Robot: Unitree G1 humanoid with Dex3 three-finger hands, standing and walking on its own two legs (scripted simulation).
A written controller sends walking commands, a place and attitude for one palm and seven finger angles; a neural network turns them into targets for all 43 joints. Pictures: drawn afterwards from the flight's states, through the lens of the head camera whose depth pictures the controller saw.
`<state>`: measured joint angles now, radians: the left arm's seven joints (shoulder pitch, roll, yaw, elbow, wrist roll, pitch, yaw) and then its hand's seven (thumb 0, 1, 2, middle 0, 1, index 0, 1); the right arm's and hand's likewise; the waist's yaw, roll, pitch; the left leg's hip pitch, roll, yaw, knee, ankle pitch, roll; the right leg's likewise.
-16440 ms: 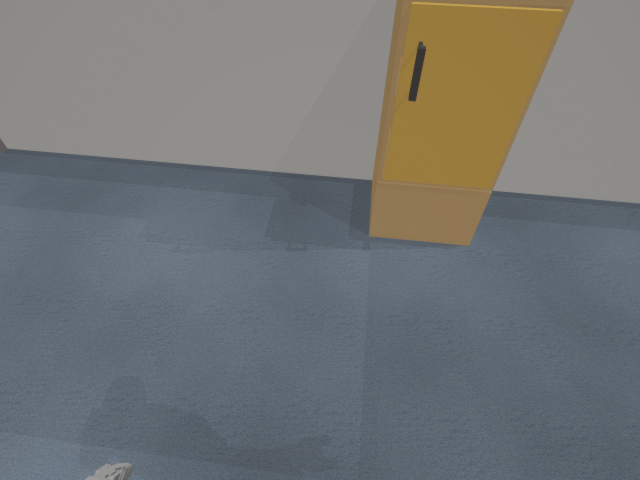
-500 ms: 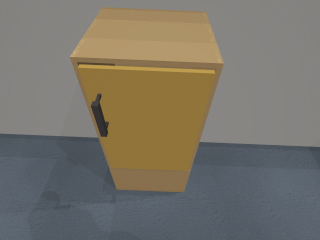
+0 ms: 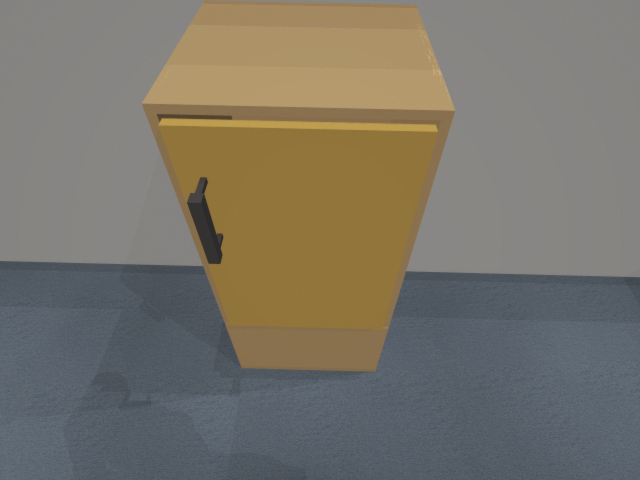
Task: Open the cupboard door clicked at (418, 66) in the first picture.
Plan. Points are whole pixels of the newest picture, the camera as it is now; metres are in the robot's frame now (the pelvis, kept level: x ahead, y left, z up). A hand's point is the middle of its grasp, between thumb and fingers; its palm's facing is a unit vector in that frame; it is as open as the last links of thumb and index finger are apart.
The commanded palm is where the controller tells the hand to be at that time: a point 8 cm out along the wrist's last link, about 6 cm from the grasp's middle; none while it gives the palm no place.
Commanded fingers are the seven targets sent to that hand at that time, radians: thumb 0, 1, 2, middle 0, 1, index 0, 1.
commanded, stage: look again from close up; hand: left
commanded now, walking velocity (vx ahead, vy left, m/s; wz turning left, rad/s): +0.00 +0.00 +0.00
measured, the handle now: (209, 222) +0.50 +0.23 -0.01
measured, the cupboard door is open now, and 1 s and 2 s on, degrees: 0 0 0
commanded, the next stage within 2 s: raise the hand with hooked fingers in 0.40 s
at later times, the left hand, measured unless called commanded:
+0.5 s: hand out of the picture +0.03 +0.21 -0.17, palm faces -0.02 -0.97 -0.24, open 7.4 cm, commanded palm +0.10 +0.25 -0.07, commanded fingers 0.00 0.88 0.89 -0.20 -0.31 -0.20 -0.31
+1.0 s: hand out of the picture +0.13 +0.22 -0.07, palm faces +0.19 -0.98 -0.04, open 9.0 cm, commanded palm +0.14 +0.27 -0.04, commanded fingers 0.00 0.29 0.64 -0.24 -0.69 -0.24 -0.69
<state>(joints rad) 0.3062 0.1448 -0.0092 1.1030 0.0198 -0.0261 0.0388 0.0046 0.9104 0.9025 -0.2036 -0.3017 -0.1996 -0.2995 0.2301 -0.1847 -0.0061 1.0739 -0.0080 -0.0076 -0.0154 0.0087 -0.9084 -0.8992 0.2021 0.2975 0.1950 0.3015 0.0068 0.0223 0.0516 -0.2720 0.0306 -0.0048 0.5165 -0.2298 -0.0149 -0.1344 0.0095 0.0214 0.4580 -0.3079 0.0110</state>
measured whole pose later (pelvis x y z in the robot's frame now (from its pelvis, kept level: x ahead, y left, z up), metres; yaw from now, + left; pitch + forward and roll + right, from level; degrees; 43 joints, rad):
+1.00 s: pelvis -0.04 -0.02 -0.10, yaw +1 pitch +13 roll -2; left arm 0.44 0.22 0.30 0.15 -0.33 -0.52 -0.37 0.02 0.52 0.74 -0.23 -0.55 -0.23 -0.55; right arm 0.15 -0.26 -0.06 0.55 0.01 -0.26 -0.07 0.01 -0.90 -0.90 0.20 0.30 0.20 0.30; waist 0.06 -0.01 -0.13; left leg -0.96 0.04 -0.09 1.19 -0.45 -0.04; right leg -0.82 0.02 -0.08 1.19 -0.60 -0.03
